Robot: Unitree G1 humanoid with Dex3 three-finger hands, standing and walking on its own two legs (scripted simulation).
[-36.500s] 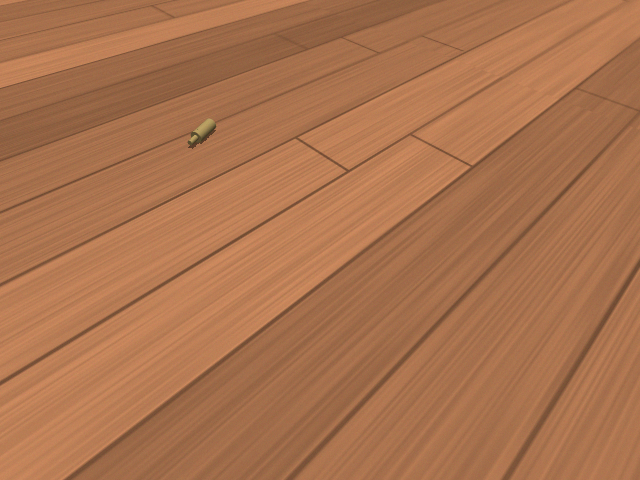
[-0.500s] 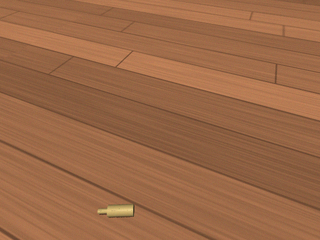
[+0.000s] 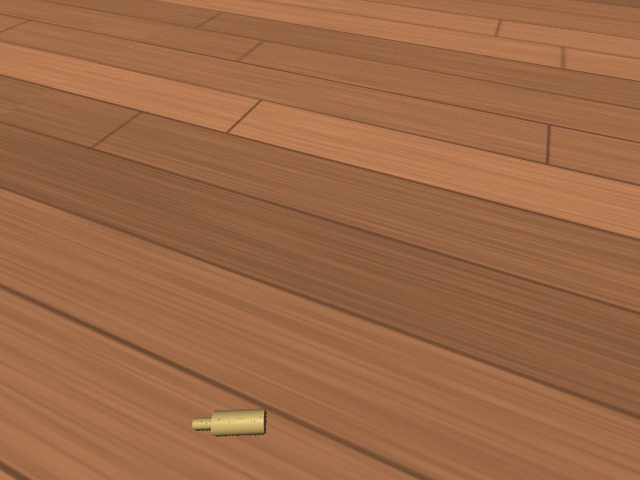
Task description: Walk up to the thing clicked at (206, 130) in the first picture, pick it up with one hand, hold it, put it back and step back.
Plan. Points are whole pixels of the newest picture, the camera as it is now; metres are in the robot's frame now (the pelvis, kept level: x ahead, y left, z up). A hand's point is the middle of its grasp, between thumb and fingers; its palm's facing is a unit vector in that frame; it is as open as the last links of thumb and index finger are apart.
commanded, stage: stand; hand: left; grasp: from above
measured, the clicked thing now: (229, 422) +0.44 +0.27 -0.75
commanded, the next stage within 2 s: step back in 0.62 s
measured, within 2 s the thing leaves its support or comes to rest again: neither
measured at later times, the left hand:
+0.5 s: hand out of the picture +0.07 +0.25 -0.16, palm faces -0.01 -0.94 -0.34, open 7.4 cm
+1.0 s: hand out of the picture +0.05 +0.27 -0.17, palm faces -0.01 -0.91 -0.42, open 7.4 cm
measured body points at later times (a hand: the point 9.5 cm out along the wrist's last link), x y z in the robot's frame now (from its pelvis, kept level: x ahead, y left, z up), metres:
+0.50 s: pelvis +0.00 +0.00 +0.00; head +0.01 +0.00 +0.45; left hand +0.07 +0.30 -0.13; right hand +0.07 -0.30 -0.14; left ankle +0.00 +0.14 -0.75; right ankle +0.00 -0.14 -0.75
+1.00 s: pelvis -0.07 -0.01 -0.03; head -0.01 -0.02 +0.42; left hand +0.05 +0.32 -0.14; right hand +0.04 -0.33 -0.15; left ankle +0.00 +0.14 -0.75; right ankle -0.08 -0.12 -0.72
